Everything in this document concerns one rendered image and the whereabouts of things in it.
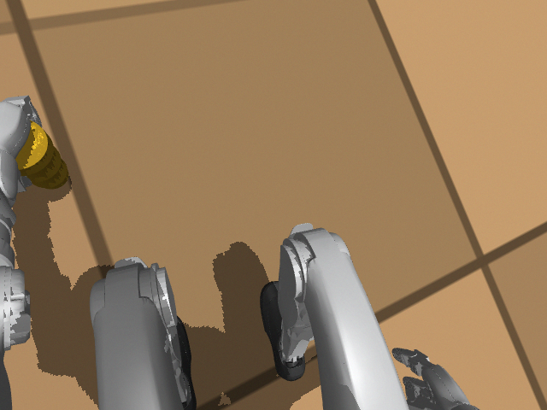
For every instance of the right robot foot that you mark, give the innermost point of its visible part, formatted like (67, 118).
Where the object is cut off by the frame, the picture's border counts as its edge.
(272, 325)

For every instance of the cup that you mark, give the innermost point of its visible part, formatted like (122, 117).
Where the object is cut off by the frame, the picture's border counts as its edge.
(40, 161)

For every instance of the left robot hand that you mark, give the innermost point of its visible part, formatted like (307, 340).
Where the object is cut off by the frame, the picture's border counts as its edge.
(15, 125)

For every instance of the right robot hand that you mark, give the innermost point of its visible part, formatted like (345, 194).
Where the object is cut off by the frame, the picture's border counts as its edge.
(437, 391)

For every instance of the left robot foot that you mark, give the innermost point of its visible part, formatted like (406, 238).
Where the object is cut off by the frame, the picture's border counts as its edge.
(185, 351)

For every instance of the left robot arm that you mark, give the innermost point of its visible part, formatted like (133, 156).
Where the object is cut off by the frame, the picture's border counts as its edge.
(15, 316)

